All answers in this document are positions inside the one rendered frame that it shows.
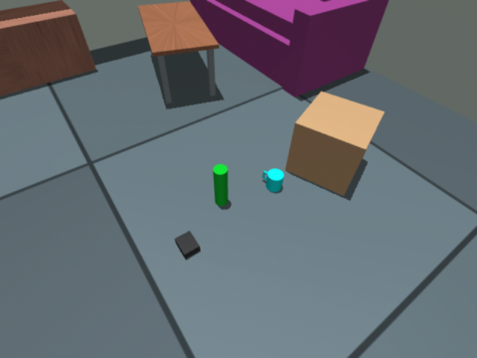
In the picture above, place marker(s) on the coffee table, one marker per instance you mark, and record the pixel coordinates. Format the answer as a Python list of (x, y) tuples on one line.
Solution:
[(174, 28)]

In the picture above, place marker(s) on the sofa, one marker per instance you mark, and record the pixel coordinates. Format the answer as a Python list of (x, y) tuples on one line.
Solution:
[(299, 44)]

